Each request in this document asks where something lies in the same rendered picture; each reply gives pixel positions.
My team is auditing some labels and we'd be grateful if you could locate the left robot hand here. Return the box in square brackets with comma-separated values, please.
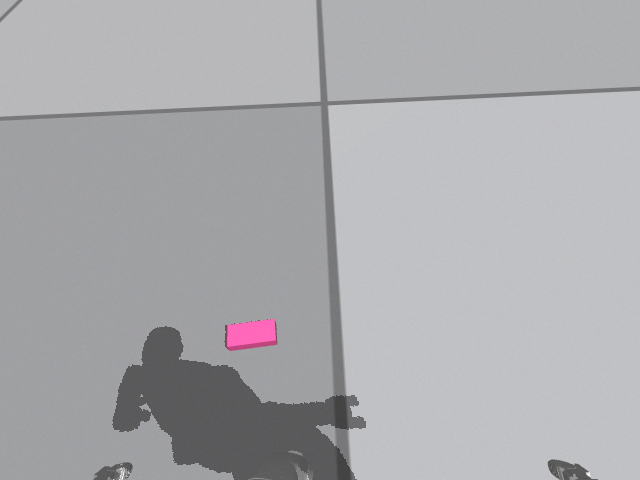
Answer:
[93, 462, 133, 480]

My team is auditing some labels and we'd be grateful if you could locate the right robot hand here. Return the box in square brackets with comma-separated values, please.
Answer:
[548, 460, 598, 480]

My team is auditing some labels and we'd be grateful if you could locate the small box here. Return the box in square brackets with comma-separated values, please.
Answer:
[227, 319, 277, 351]

